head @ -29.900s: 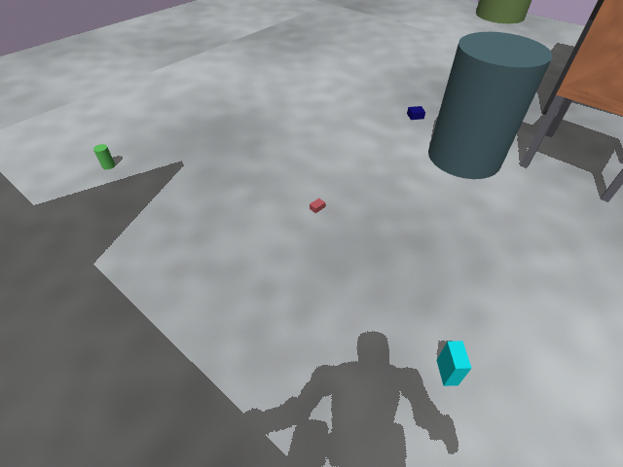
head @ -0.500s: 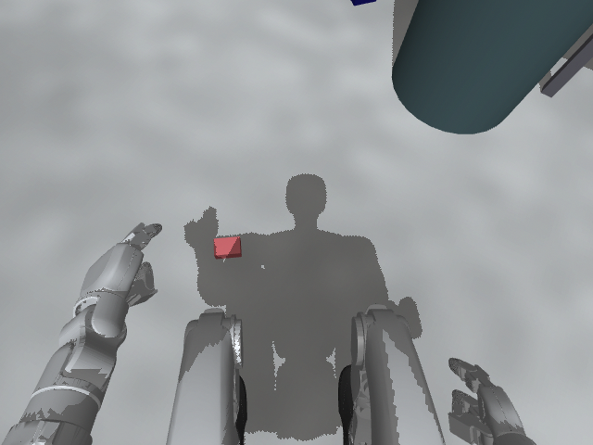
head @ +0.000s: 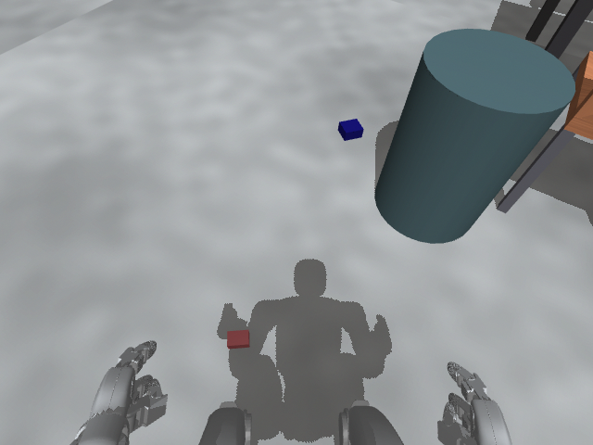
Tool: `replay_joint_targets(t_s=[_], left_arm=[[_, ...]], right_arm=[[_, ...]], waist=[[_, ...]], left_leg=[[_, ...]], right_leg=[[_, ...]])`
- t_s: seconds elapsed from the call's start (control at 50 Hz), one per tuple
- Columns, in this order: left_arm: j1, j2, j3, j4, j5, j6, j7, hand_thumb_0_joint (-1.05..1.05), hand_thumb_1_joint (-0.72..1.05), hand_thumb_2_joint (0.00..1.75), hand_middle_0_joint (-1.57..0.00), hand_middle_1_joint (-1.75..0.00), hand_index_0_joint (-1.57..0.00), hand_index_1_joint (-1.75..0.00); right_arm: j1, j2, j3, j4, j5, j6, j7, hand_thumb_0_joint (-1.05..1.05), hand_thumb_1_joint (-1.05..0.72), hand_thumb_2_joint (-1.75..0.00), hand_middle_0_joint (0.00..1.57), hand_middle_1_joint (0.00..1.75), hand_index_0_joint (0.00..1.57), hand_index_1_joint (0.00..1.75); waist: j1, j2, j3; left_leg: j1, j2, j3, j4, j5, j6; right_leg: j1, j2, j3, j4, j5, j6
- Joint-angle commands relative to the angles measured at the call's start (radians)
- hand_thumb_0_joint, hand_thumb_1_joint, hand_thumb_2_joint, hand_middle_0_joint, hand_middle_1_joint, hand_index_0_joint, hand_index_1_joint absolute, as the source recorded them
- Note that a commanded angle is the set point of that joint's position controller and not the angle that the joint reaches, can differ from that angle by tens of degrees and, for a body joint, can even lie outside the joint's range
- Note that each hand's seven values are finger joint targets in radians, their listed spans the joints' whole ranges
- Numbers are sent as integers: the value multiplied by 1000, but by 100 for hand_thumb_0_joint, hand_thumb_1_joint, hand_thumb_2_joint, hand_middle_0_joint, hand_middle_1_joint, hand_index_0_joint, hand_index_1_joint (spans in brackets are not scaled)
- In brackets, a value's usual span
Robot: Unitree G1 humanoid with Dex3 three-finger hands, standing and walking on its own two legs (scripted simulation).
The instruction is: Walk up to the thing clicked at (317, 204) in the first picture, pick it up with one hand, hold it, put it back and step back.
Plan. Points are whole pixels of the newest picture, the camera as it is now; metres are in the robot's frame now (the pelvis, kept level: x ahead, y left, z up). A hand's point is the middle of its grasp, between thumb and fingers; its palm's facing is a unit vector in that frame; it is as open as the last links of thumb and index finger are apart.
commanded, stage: home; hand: left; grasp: from above
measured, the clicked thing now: (238, 339) +0.47 +0.15 -0.64
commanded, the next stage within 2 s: none
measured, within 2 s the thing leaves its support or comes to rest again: neither
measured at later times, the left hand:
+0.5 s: hand (134, 414) +0.19 +0.19 +0.01, palm faces +0.08 -0.98 -0.19, open 7.4 cm
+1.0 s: hand (132, 412) +0.19 +0.19 +0.02, palm faces +0.07 -0.98 -0.19, open 7.4 cm
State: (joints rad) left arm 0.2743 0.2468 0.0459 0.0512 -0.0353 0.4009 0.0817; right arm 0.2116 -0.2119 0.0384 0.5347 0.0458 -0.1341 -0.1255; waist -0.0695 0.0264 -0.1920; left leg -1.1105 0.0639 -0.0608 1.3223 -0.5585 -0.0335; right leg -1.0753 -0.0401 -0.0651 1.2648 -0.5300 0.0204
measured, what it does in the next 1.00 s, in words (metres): rises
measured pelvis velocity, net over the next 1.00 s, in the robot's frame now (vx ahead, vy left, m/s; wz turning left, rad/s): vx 0.03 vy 0.01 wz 0.02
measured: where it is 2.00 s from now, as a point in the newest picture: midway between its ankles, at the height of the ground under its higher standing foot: outside the picture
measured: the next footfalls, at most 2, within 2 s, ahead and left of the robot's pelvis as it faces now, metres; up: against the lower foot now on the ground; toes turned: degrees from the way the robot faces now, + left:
none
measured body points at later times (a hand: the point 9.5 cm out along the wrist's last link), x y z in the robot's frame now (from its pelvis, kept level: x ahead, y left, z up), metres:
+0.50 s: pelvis +0.04 +0.00 +0.06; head +0.05 +0.01 +0.51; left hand +0.18 +0.24 +0.03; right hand +0.21 -0.24 +0.01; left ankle +0.04 +0.13 -0.62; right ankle +0.04 -0.14 -0.62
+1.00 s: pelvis +0.03 +0.01 +0.06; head +0.05 +0.01 +0.51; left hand +0.19 +0.24 +0.03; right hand +0.19 -0.24 +0.00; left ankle +0.04 +0.13 -0.62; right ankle +0.04 -0.14 -0.62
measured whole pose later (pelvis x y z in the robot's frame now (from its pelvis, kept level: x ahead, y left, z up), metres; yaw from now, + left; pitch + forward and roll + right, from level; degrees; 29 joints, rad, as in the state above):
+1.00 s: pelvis +0.03 +0.01 +0.06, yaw +1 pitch +10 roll -3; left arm 0.50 0.22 0.03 -0.12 -0.06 0.45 0.02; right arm 0.30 -0.22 0.03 0.55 0.01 -0.24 -0.18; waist -0.04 0.04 -0.16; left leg -0.68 0.06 -0.04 1.00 -0.49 -0.02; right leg -0.64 -0.04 -0.07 0.93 -0.45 0.03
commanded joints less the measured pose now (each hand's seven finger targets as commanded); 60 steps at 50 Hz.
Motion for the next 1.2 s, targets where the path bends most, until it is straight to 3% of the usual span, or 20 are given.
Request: replay_joint_targets(t_s=[0.0,0.04,0.1,0.12,0.16,0.34,0.46,0.5,0.52,0.58,0.68,0.72,0.74,0.78,0.82,0.88,0.9,0.94,1.18], left_arm=[[33,93,75,-255,-27,-20,7,0,90,90,-20,-30,-20,-30],[83,75,60,-284,-32,-8,3,0,90,90,-20,-30,-20,-30],[170,78,71,-333,-32,10,0,0,90,90,-20,-30,-20,-30],[183,65,51,-334,-34,13,-6,0,90,90,-20,-30,-20,-30],[211,61,50,-342,-33,21,-13,0,90,90,-20,-30,-20,-30],[195,64,49,-340,-25,21,-53,0,89,89,-20,-30,-20,-30],[197,75,55,-356,-14,2,-62,0,89,90,-20,-30,-20,-30],[162,93,64,-393,-14,-8,-61,0,85,87,-19,-29,-19,-29],[198,68,43,-338,-10,-4,-60,0,88,89,-20,-29,-20,-29],[189,83,57,-368,-13,-10,-57,0,88,89,-20,-30,-20,-30],[218,70,42,-353,-13,-4,-56,0,90,90,-20,-30,-20,-30],[200,85,57,-364,-14,-7,-54,0,90,90,-20,-30,-20,-30],[226,64,38,-329,-11,-1,-55,0,90,90,-20,-30,-20,-30],[197,83,57,-373,-16,-10,-53,0,90,90,-20,-30,-20,-30],[206,69,41,-347,-16,-5,-55,0,90,90,-20,-30,-20,-30],[188,84,54,-369,-16,-9,-53,0,90,90,-20,-30,-20,-30],[228,63,41,-319,-12,-2,-53,0,90,90,-20,-30,-20,-30],[183,85,58,-374,-19,-6,-53,0,90,90,-20,-30,-20,-30],[197,80,46,-366,-14,4,-54,0,90,90,-20,-30,-20,-30]], right_arm=[[18,-130,-47,-141,-11,-77,-49,0,-90,-90,20,30,20,30],[28,-122,-43,-151,-13,-87,-59,0,-90,-90,20,30,20,30],[40,-120,-45,-164,-16,-103,-71,0,-90,-90,20,30,20,30],[38,-118,-44,-163,-19,-108,-72,0,-90,-90,20,30,20,30],[39,-117,-45,-167,-22,-118,-78,0,-90,-90,20,30,20,30],[26,-131,-59,-164,-33,-155,-77,0,-90,-90,20,30,20,30],[26,-135,-69,-150,-41,-172,-74,0,-90,-90,20,30,20,30],[26,-134,-67,-141,-43,-172,-72,0,-90,-90,20,30,20,30],[15,-133,-64,-144,-42,-170,-71,0,-90,-90,20,30,20,30],[12,-134,-65,-145,-43,-168,-70,0,-90,-90,20,30,20,30],[14,-132,-65,-141,-43,-164,-69,0,-90,-90,20,30,20,30],[8,-135,-66,-138,-44,-165,-68,0,-90,-90,20,30,20,30],[15,-131,-63,-138,-44,-164,-69,0,-90,-90,20,30,20,30],[18,-135,-67,-139,-44,-165,-71,0,-90,-90,20,30,20,30],[12,-136,-64,-140,-42,-165,-69,0,-90,-90,20,30,20,30],[15,-139,-68,-137,-44,-166,-70,0,-90,-90,20,30,20,30],[8,-133,-65,-140,-43,-165,-72,0,-90,-90,20,30,20,30],[12,-133,-65,-143,-42,-167,-71,0,-90,-90,20,30,20,30],[12,-135,-64,-141,-41,-172,-72,0,-90,-90,20,30,20,30]], waist=[[6,87,-206],[7,71,-178],[23,63,-158],[16,45,-130],[12,17,-100],[14,-20,8],[17,18,-53],[24,44,-58],[21,25,-37],[27,18,-41],[28,27,-69],[34,10,-49],[27,17,-58],[27,18,-76],[27,17,-40],[31,35,-51],[32,3,-31],[32,16,-45],[33,29,-24]], left_leg=[[356,-43,-8,-333,192,38],[397,-44,-6,-378,209,38],[445,-53,9,-414,268,40],[450,-53,15,-421,281,42],[462,-58,19,-435,292,46],[479,-60,28,-490,246,49],[529,-63,37,-472,325,44],[538,-61,29,-481,331,39],[530,-61,27,-484,321,41],[519,-64,33,-484,287,44],[536,-63,33,-475,343,42],[523,-60,29,-480,331,42],[530,-63,33,-475,334,42],[540,-61,31,-477,337,42],[526,-58,26,-487,316,41],[530,-53,20,-498,298,37],[517,-55,24,-494,290,41],[514,-58,29,-489,277,43],[504,-54,24,-499,245,41]], right_leg=[[289,43,13,-301,199,-22],[342,45,7,-349,214,-20],[419,49,-1,-404,256,-22],[427,52,-6,-417,265,-21],[448,52,-8,-446,272,-19],[448,51,-22,-490,214,-13],[487,47,-14,-471,292,-13],[485,50,-15,-465,291,-17],[482,50,-20,-470,283,-15],[491,48,-16,-481,259,-13],[501,48,-14,-474,308,-15],[505,51,-20,-472,295,-14],[498,49,-15,-473,300,-14],[510,50,-14,-472,302,-14],[490,52,-19,-474,279,-16],[487,55,-23,-470,255,-18],[485,53,-23,-478,251,-14],[491,50,-16,-484,245,-13],[477,50,-16,-478,215,-16]])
